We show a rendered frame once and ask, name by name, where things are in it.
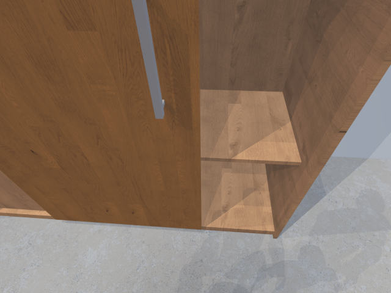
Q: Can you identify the handle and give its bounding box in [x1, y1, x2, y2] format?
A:
[131, 0, 165, 119]

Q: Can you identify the wardrobe door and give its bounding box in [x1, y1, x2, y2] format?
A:
[0, 0, 202, 230]
[0, 171, 45, 211]

